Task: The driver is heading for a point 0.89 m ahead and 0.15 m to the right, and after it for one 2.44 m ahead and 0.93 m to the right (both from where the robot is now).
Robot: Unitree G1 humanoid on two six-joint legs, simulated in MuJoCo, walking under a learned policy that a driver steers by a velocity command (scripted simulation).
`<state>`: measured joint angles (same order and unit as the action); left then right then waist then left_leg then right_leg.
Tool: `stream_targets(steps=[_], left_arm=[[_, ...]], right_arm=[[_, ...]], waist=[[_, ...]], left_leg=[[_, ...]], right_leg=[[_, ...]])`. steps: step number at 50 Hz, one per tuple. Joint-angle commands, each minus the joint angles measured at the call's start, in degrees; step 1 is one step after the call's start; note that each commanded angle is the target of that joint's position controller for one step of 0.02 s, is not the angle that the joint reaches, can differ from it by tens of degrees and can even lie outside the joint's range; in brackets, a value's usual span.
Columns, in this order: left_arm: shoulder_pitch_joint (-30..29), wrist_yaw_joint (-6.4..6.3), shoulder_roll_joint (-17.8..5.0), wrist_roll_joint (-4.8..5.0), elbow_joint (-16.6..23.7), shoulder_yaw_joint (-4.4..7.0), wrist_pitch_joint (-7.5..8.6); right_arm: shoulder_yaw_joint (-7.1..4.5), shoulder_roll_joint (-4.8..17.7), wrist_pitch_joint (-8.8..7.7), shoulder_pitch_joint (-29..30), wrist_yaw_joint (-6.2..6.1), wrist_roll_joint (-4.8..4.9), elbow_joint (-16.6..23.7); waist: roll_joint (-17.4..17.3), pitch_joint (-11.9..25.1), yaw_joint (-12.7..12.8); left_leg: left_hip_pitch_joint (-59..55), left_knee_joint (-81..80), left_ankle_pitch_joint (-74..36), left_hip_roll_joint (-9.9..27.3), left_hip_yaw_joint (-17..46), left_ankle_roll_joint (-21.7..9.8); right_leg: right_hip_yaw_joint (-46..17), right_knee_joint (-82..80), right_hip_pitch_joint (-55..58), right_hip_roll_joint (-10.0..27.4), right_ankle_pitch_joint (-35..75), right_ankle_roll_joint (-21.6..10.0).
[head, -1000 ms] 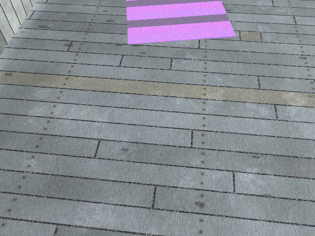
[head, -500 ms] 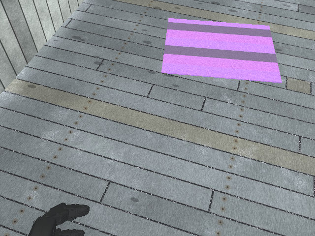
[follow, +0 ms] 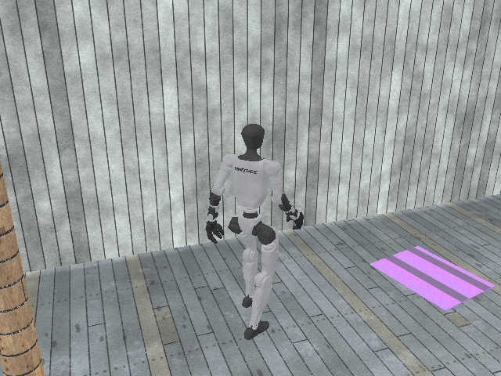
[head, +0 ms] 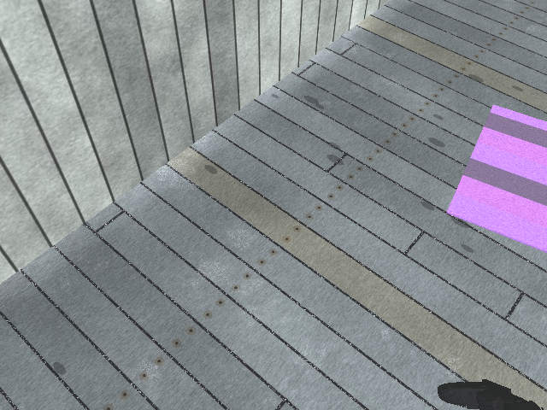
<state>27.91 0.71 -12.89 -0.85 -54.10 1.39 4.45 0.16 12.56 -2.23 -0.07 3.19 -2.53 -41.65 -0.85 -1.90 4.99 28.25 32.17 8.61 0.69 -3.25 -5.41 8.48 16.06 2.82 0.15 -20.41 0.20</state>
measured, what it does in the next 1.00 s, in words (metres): walks ahead: left foot, then right foot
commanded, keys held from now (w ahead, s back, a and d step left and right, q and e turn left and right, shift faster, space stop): w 1.00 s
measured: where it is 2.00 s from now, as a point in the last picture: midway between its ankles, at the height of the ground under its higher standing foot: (319, 238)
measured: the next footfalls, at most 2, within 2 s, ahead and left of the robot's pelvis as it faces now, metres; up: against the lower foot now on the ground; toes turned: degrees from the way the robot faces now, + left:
left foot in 0.02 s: +0.16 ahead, +0.09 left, +0.00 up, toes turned +3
right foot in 0.58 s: +0.47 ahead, -0.09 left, +0.00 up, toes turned -4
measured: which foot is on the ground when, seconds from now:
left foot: up 0.00-0.00, down 0.02-0.60, up 0.62-1.00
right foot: down 0.00-0.02, up 0.04-0.56, down 0.58-1.00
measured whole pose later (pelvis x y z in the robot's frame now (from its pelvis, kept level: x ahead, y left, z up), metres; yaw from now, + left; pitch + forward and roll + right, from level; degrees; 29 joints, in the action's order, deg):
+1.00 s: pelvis +0.52 -0.01 +0.01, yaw +0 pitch +0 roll -1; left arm 26.0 0.1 -10.6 -1.0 -59.2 1.9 5.3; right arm -1.5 12.3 -1.9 -4.2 1.4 -1.3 -51.4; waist -2.1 -2.5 2.9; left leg 34.2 37.5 0.9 5.2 -2.2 -1.6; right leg 4.7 10.5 3.2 -4.9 -14.1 -4.4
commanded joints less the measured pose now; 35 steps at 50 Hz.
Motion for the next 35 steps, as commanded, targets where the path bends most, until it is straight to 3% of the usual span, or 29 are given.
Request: stream_targets(steps=[1,2,3,4,5,6,8,11,16,21,24,26,27,28,29,30,31,32,33,34,35], left_arm=[[0.6,-0.53,-9.2,0.44,1.6,1.59,-0.24],[0.4,-0.26,-5.5,1.2,4.8,0.43,0.0],[3.4,-0.13,-4.1,1.11,5.5,0.48,-0.19],[-2.5,-0.55,-9.1,-0.04,5.7,2.01,-0.72],[-5.2,-0.15,-7.9,0.26,6.6,1.82,-0.35],[-5.6,0.06,-6.7,0.39,6.1,1.64,-0.37],[-3.4,0.56,-5.0,-0.87,4.6,1.47,-1.78],[-6.0,1.39,-4.2,-1.36,5.1,1.71,-2.81],[-17.9,1.48,-3.8,-1.03,8.5,1.49,-2.89],[-27.0,1.39,-3.4,-0.72,11.2,0.71,-2.51],[-29.5,1.24,-4.2,-0.74,12.5,0.8,-2.09],[-26.8,0.86,-4.6,-0.69,11.9,1.11,-1.61],[-22.2,0.41,-5.4,-0.71,10.4,1.57,-1.31],[-13.3,-0.1,-6.2,-0.95,7.3,2.23,-0.8],[-2.9,-0.79,-9.4,-2.09,4.3,3.36,-0.23],[3.0,-1.07,-16.4,-3.18,3.7,5.22,-0.21],[-0.3,-0.37,-14.4,-0.72,3.6,4.86,-0.93],[-7.2,-0.2,-11.8,0.28,4.4,4.22,-1.09],[-11.1,0.1,-7.8,0.26,5.0,3.25,-0.79],[-12.7,0.11,-5.9,0.13,4.6,2.67,-0.42],[-13.1,-0.04,-4.3,0.24,3.8,2.15,-0.1]], right_arm=[[-2.96,8.0,-1.83,-16.2,-1.53,-1.11,-2.9],[-4.41,13.3,-2.07,-25.5,-2.47,-2.27,-4.2],[-5.47,16.6,-1.33,-27.1,-2.97,-0.41,-4.9],[-5.03,13.8,-1.09,-23.7,-3.0,1.46,-4.9],[-4.21,10.9,-1.35,-19.5,-2.88,1.71,-4.8],[-3.62,8.4,-1.72,-16.6,-2.6,1.6,-4.6],[-3.02,6.0,-2.41,-14.9,-2.66,1.88,-5.2],[-3.32,6.8,-3.49,-17.7,-2.77,2.32,-7.4],[-3.15,6.5,-3.41,-23.2,-2.83,2.21,-10.6],[-3.07,7.4,-3.36,-28.1,-3.21,1.77,-13.5],[-3.17,8.1,-3.07,-29.3,-3.8,1.34,-15.0],[-3.29,8.8,-2.99,-27.8,-4.13,1.16,-15.4],[-3.43,9.4,-2.91,-27.0,-4.2,1.06,-15.6],[-3.45,9.6,-2.65,-25.9,-4.13,1.24,-15.7],[-2.98,8.5,-2.76,-25.8,-4.06,1.63,-14.9],[-1.76,2.6,-2.85,-31.5,-3.45,3.81,-13.3],[-3.02,6.6,-2.89,-30.5,-3.46,2.19,-14.1],[-3.52,7.4,-2.79,-25.8,-3.37,1.78,-12.8],[-3.26,6.6,-3.04,-22.6,-3.07,1.65,-12.1],[-3.22,5.3,-2.69,-21.6,-2.89,1.54,-12.1],[-3.06,4.5,-1.91,-22.3,-2.63,0.73,-12.3]], waist=[[3.4,8.3,-10.4],[-5.1,16.6,-13.4],[-13.2,20.2,-11.6],[-4.8,12.5,-11.0],[-4.0,6.1,-8.8],[-2.8,3.5,-6.7],[-3.8,1.5,-3.8],[-2.9,0.3,-3.0],[-2.2,-2.9,-5.2],[-2.3,-4.4,-7.7],[-2.3,-5.1,-7.7],[-2.7,-3.7,-5.7],[-3.1,-1.1,-3.6],[-1.8,3.5,0.3],[0.5,9.9,3.9],[13.0,18.0,2.4],[9.7,18.1,1.1],[6.3,8.3,-2.0],[2.8,3.3,-2.9],[2.9,0.6,-4.5],[4.2,-0.5,-6.1]], left_leg=[[-25.5,-5.5,1.3,-1.9,-0.3,-3.7],[-42.2,-7.1,8.3,13.9,18.5,-7.9],[-48.3,-14.4,6.3,24.4,40.4,-13.4],[-42.9,-14.9,5.4,20.9,34.7,-11.6],[-35.1,-16.5,0.6,18.2,27.0,-10.0],[-29.2,-18.6,-3.0,15.4,22.0,-8.1],[-22.0,-21.8,-6.6,11.7,15.7,-6.1],[-21.0,-24.6,-10.9,10.4,12.2,-7.1],[-23.8,-26.3,-14.0,9.2,8.7,-6.9],[-29.1,-25.0,-19.8,10.0,6.7,-6.3],[-34.1,-22.5,-24.6,11.9,6.9,-6.0],[-35.3,-17.6,-36.0,12.1,5.7,-4.9],[-35.1,-11.9,-43.9,11.6,4.9,-4.1],[-33.1,-1.5,-46.3,9.5,3.1,-3.1],[-22.9,12.6,-33.6,7.2,1.7,-2.1],[-2.7,36.2,-1.2,-2.7,-2.1,1.0],[4.1,43.5,19.7,-5.1,6.2,0.1],[7.4,44.0,15.1,-1.1,7.3,-0.3],[6.6,40.7,10.9,1.1,6.8,-0.4],[4.6,37.1,8.9,2.9,6.3,-0.2],[1.7,34.4,7.8,4.0,6.0,0.4]], right_leg=[[-3.2,19.8,-8.1,10.8,44.2,-6.7],[-0.6,38.4,-23.2,7.0,22.9,-4.7],[-3.1,53.2,-38.0,-1.3,-11.1,-3.6],[-9.0,55.5,-43.2,2.0,-7.2,-4.2],[-9.4,53.4,-42.8,3.8,-2.2,-4.5],[-9.4,50.1,-39.8,5.2,0.7,-4.4],[-8.9,46.8,-34.2,6.2,3.0,-3.1],[-8.0,44.9,-35.8,6.2,7.1,-1.9],[-6.9,34.3,-42.3,6.8,16.5,-0.4],[-4.9,23.1,-40.8,4.6,20.3,-1.8],[-4.6,19.2,-40.1,3.4,16.7,-3.9],[-3.4,16.5,-33.9,1.1,12.4,-5.8],[-2.7,15.4,-27.4,-0.9,10.5,-6.8],[-1.7,11.7,-16.9,-2.7,12.2,-8.1],[-8.5,11.3,-1.2,3.5,10.8,-10.6],[-36.1,7.5,15.5,21.5,4.2,-17.8],[-48.4,0.1,13.2,23.3,5.3,-19.0],[-38.5,-0.6,4.7,21.3,2.6,-17.3],[-31.9,-3.0,-3.0,19.0,5.5,-15.9],[-26.6,-4.8,-7.9,16.1,8.3,-13.7],[-22.5,-6.2,-11.7,13.7,11.5,-12.1]])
